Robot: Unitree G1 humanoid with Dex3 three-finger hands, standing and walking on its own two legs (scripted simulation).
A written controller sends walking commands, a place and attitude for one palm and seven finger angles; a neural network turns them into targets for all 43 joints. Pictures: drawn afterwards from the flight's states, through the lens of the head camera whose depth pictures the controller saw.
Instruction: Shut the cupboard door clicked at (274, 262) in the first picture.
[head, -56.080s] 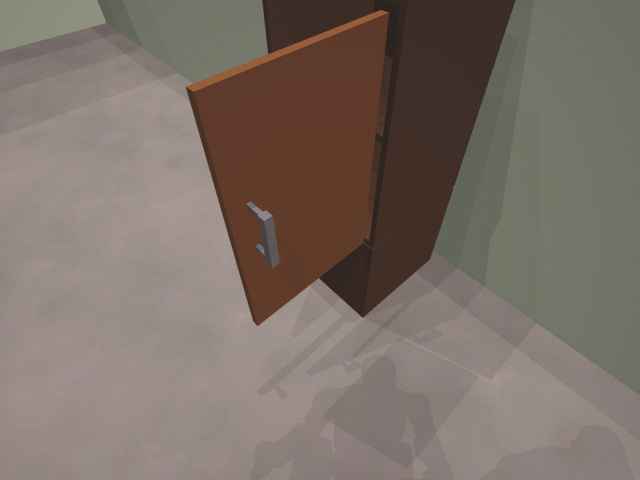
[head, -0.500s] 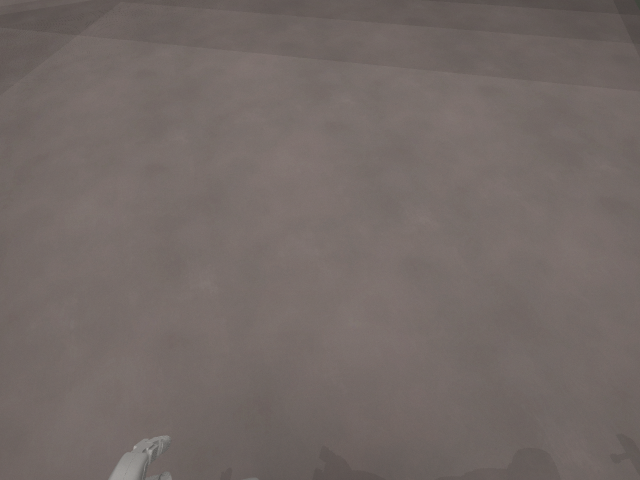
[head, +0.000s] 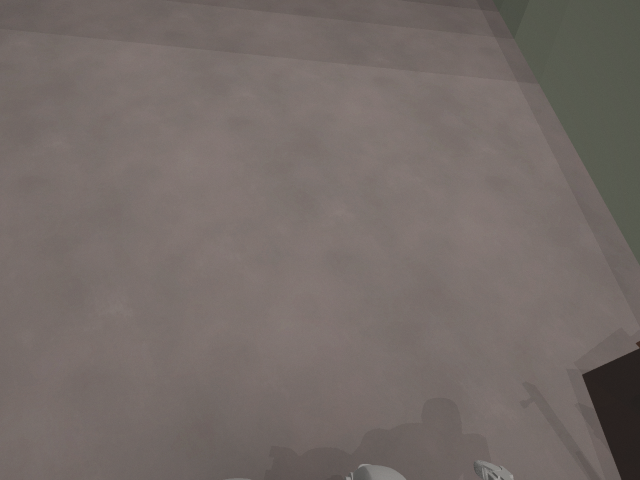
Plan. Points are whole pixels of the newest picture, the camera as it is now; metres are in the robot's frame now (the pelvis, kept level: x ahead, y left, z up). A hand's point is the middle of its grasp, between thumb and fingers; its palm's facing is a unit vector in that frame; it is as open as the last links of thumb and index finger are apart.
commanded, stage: turn to face it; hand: left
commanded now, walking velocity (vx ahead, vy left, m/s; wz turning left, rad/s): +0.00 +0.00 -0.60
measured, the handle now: out of the picture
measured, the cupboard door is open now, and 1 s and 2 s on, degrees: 25 25 25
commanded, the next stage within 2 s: take the last steps up to it in 1.66 s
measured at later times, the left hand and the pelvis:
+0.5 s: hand (231, 448) +0.17 +0.13 -0.15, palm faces -0.28 -0.93 -0.25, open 7.4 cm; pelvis +0.02 -0.04 +0.00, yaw -17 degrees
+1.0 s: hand (268, 376) +0.27 +0.09 -0.16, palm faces -0.55 -0.81 -0.23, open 7.4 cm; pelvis +0.06 -0.03 +0.00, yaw -35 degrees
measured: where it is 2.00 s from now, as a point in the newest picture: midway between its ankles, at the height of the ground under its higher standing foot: outside the picture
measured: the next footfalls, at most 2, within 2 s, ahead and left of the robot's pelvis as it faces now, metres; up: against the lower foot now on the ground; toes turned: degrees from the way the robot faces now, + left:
right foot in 0.26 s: +0.02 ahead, -0.16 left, +0.00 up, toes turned -15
left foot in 0.66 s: +0.14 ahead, +0.07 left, +0.00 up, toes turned -20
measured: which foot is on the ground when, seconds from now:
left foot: down 0.00-0.26, up 0.28-0.64, down 0.66-1.00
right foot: up 0.00-0.24, down 0.26-0.66, up 0.68-1.00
